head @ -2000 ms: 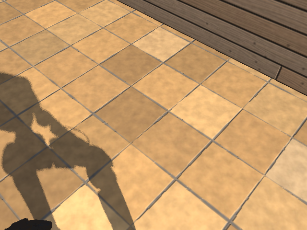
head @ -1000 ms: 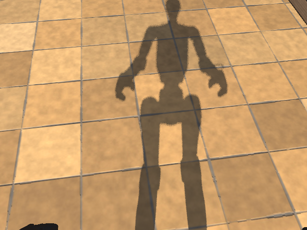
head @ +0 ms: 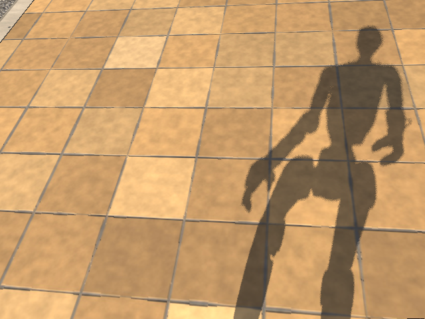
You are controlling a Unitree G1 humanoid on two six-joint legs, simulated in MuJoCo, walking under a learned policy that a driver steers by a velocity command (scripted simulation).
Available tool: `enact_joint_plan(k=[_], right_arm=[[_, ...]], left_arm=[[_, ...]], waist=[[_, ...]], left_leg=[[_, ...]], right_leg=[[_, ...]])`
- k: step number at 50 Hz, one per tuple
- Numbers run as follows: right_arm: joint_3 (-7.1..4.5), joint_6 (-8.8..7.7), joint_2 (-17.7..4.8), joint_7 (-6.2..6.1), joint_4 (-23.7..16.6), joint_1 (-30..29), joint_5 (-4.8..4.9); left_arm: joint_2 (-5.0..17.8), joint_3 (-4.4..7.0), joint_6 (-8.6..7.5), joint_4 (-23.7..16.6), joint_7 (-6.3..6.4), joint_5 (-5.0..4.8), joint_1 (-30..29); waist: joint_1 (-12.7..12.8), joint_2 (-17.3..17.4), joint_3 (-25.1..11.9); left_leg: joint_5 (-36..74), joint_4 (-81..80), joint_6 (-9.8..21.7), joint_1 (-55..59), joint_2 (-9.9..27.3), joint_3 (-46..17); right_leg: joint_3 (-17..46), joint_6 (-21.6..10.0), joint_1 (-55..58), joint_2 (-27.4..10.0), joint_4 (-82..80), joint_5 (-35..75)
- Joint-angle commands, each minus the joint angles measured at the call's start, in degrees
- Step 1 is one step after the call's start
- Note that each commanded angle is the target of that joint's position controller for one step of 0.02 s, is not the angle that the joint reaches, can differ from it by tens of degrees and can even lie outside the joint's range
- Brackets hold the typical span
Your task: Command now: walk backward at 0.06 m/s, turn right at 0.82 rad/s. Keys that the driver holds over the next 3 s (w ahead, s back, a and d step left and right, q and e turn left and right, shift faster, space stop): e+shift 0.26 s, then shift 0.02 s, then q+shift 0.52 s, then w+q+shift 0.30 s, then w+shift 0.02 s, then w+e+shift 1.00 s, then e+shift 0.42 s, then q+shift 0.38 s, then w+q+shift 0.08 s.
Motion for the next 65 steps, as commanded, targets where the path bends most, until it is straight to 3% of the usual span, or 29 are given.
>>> enact_joint_plan(k=[1,7,15,16,17,18,19,21,23,25,30,31,33,34,35,37,40,43,45,51,52,54,56,57,58,59,60,62,65], right_arm=[[-1.91,-1.84,-4.81,0.35,-5.46,-5.17,-0.87],[-0.65,-3.73,-2.41,1.80,-5.82,-5.59,0.42],[-1.88,-5.98,-7.60,4.01,-2.67,4.15,0.99],[-1.91,-6.07,-8.12,4.11,-2.11,5.04,0.52],[-1.60,-5.90,-9.56,4.15,-3.31,3.15,-0.58],[-1.17,-5.57,-11.17,4.24,-3.88,0.77,-2.34],[0.36,-6.16,-6.47,4.49,-4.18,-0.71,-2.56],[1.98,-6.31,-3.16,4.78,-3.65,-2.41,-0.81],[0.78,-4.98,-7.83,4.17,-2.86,0.08,1.12],[-1.17,-3.54,-12.89,3.52,-2.63,4.80,1.44],[-1.79,-1.82,-11.03,2.42,-4.59,3.45,3.32],[-1.52,-1.63,-9.56,2.05,-5.14,3.51,3.30],[-0.53,-2.19,-5.88,2.28,-6.97,6.09,2.36],[-1.73,-2.32,-9.62,2.59,-5.38,9.15,1.66],[-2.50,-1.97,-10.97,2.90,-4.21,10.12,2.13],[-2.02,-0.70,-8.55,2.97,-4.22,9.82,1.94],[-0.47,-0.51,-5.60,4.08,-7.71,5.04,2.17],[0.46,-0.78,-5.74,5.58,-11.37,0.23,2.40],[0.57,-1.32,-6.30,6.31,-13.12,-1.63,2.40],[1.99,-2.79,-4.05,7.25,-15.86,-5.61,2.67],[1.88,-0.43,-5.47,9.36,-16.60,-9.03,-4.37],[2.01,0.08,-4.85,10.49,-16.79,-8.68,-3.56],[1.16,-0.67,-5.98,9.39,-12.39,4.02,-2.43],[-0.17,-1.35,-7.98,8.11,-6.80,19.21,-2.74],[-1.84,-1.94,-15.59,6.57,-4.64,27.50,-2.22],[-1.99,-2.56,-19.87,5.79,-7.05,26.61,-1.69],[-1.45,-2.53,-16.92,5.41,-6.67,22.80,-2.34],[0.63,-3.74,-10.49,4.70,-5.62,18.23,-2.95],[2.29,-6.63,-6.77,4.56,-4.43,14.45,-2.05]], left_arm=[[10.70,2.37,-1.81,-7.89,1.54,-1.63,-9.85],[11.92,3.57,-0.60,-9.80,2.36,-2.10,-5.71],[13.02,3.96,0.52,-14.24,0.50,-2.78,-13.73],[11.37,3.31,0.46,-13.99,0.63,-2.59,-12.67],[7.70,2.05,0.46,-13.02,0.38,-0.99,-8.23],[7.37,1.83,0.08,-13.79,0.46,-0.50,-6.45],[10.14,2.38,-0.57,-13.04,0.67,0.50,-5.77],[10.49,2.33,-0.87,-11.59,0.26,1.00,-9.44],[8.39,1.76,-1.66,-12.42,-0.01,1.10,-13.68],[7.85,1.70,-2.47,-12.49,0.06,-0.40,-15.91],[7.92,2.59,-3.41,-10.09,0.12,-1.84,-11.48],[9.26,3.18,-3.49,-9.45,0.10,-1.60,-9.73],[14.23,4.46,-2.79,-9.23,-0.17,1.44,-10.28],[10.37,3.41,-2.88,-10.92,-0.04,2.03,-13.06],[7.84,2.58,-2.90,-11.52,0.37,1.77,-14.98],[7.34,2.37,-3.13,-11.24,1.00,0.01,-17.40],[8.74,2.94,-2.58,-9.93,1.57,0.23,-13.76],[11.29,3.78,-3.24,-8.24,0.89,-0.52,-7.48],[12.89,4.21,-4.43,-7.91,0.21,-0.93,-7.13],[14.10,4.94,-6.27,-5.28,-1.63,-1.17,-3.72],[11.84,3.64,-5.94,-3.25,-2.32,3.21,-0.51],[12.19,3.27,-5.59,-2.44,-2.29,2.31,-0.13],[14.78,3.39,-5.27,-2.33,-2.04,1.06,-2.11],[14.27,2.70,-5.39,-2.86,-2.05,0.58,-3.18],[6.49,0.37,-5.71,-6.94,-2.86,1.65,-6.00],[6.76,0.17,-6.27,-10.41,-2.82,2.22,-11.48],[10.57,0.90,-6.20,-10.62,-2.89,1.24,-15.14],[9.60,0.28,-6.45,-5.94,-3.44,0.37,-7.76],[7.97,0.26,-3.72,-0.82,-4.96,0.09,-1.86]], waist=[[-4.58,-10.96,0.31],[-2.20,-11.56,-4.54],[-4.77,-15.21,-8.29],[-4.04,-13.28,-9.50],[-1.10,-2.51,-11.28],[1.64,9.66,-6.36],[1.51,9.82,-5.57],[0.58,4.45,-4.70],[-1.85,5.46,-3.06],[-4.25,5.87,-3.82],[-2.13,8.12,-7.64],[-1.98,6.46,-9.31],[-4.18,-18.03,-7.61],[-4.43,-14.52,-7.11],[-5.26,-10.58,-6.24],[-5.77,-9.23,-3.57],[-2.63,-10.85,-2.34],[1.66,-10.41,-3.48],[2.02,-10.55,-0.75],[2.63,-8.41,4.20],[3.53,-10.23,3.26],[2.30,-12.64,3.77],[-5.74,-9.83,-2.19],[-13.45,-4.35,-9.81],[-16.43,14.97,-12.57],[-16.24,15.59,-15.74],[-15.45,5.39,-9.11],[-8.35,0.53,-2.78],[-3.68,1.98,1.68]], left_leg=[[6.66,6.61,-0.96,-5.24,-1.42,-4.00],[7.99,-15.02,-2.47,-3.26,-3.84,-5.65],[12.87,-41.67,-0.57,16.68,-3.31,-4.29],[20.33,-45.83,0.78,22.10,-0.15,-5.36],[26.84,-47.41,4.44,27.27,9.06,-16.02],[37.46,-47.15,13.27,27.63,15.98,-27.94],[34.60,-47.71,19.71,22.71,21.02,-34.54],[25.43,-46.84,15.66,22.14,13.82,-25.40],[27.57,-44.59,13.12,25.28,9.60,-23.60],[33.40,-42.87,13.08,27.28,7.29,-23.60],[34.81,-39.62,10.62,26.99,5.40,-26.75],[30.01,-37.25,8.27,21.54,3.65,-25.08],[-5.96,-21.30,1.77,1.95,-6.56,-9.42],[-12.45,-7.65,-0.50,0.33,-2.70,-8.25],[-10.11,-1.61,-1.20,0.21,-1.36,-7.05],[-2.65,2.89,-3.02,-3.11,0.82,-4.70],[2.51,-1.34,-4.72,-5.11,2.74,0.00],[4.66,-6.85,-3.22,-7.48,5.73,1.10],[5.05,-9.68,-1.28,-9.77,6.58,1.31],[4.76,-14.69,3.22,-12.43,8.08,3.05],[3.31,-16.92,4.59,-8.62,5.64,8.10],[1.72,-20.29,6.83,0.74,2.95,11.12],[0.80,-24.51,9.58,20.12,-3.77,13.47],[2.85,-27.27,11.83,41.42,-6.61,10.81],[-15.82,-39.87,14.11,55.50,9.63,-13.71],[-28.22,-52.29,15.81,53.45,19.07,-38.79],[-18.60,-52.13,15.66,49.63,20.65,-34.45],[-2.74,-49.98,13.09,37.83,16.56,-19.24],[6.13,-54.59,8.13,26.92,12.36,-7.52]], right_leg=[[19.48,-8.32,-0.28,-10.62,-18.78,11.06],[23.36,-8.73,10.77,-8.61,-14.91,15.56],[29.41,-6.57,8.29,-5.23,-8.18,26.75],[27.02,-4.74,6.56,-3.36,-5.41,22.59],[20.71,-2.14,2.89,1.85,3.26,7.08],[14.41,1.20,-8.16,10.29,9.48,-14.56],[14.48,4.44,-8.43,6.27,18.07,-16.89],[11.03,6.94,-6.44,2.06,15.19,-10.09],[6.86,8.09,-8.14,1.27,7.29,-6.01],[3.10,7.85,-6.37,4.80,1.80,-5.39],[2.53,5.30,3.75,5.16,-15.34,7.76],[3.91,3.89,10.98,1.43,-16.70,13.14],[22.08,-9.42,16.99,-18.24,-16.72,37.11],[21.50,-13.11,15.30,-22.60,-15.75,43.86],[16.39,-11.92,13.49,-20.26,-15.07,43.96],[8.36,-9.00,12.92,-15.60,-13.91,43.52],[2.73,-10.01,14.14,-14.06,-15.13,44.18],[6.02,-10.78,18.20,-17.61,-23.36,6.00],[6.84,-9.85,18.88,-19.27,-26.85,-4.61],[-2.09,-7.16,22.38,-20.32,-28.47,-1.81],[-7.81,-4.75,21.16,-19.19,-27.43,-2.59],[-12.45,-2.74,15.44,-17.88,-24.07,7.52],[-18.07,-1.74,8.65,-16.46,-6.58,39.28],[-20.38,-0.95,-2.81,-13.97,11.22,45.61],[-19.06,1.74,-25.33,-6.81,31.32,-0.34],[-5.55,1.94,-34.41,-2.35,42.82,-10.31],[-1.89,0.92,-39.30,-4.21,46.10,-2.16],[-1.53,-0.38,-32.76,-7.98,39.66,5.87],[2.32,0.79,-25.23,-6.41,36.53,11.52]])
Next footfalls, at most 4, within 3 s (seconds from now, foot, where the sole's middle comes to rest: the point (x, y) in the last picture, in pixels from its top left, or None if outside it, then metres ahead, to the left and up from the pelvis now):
0.34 left None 0.09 0.11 -0.77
0.62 right None -0.01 -0.12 -0.77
1.14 left None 0.17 0.21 -0.77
1.62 right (190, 283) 0.60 0.23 -0.77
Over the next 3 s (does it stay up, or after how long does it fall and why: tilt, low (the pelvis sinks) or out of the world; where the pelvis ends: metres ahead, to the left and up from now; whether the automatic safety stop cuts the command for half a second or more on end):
stays up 1.30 0.18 0.00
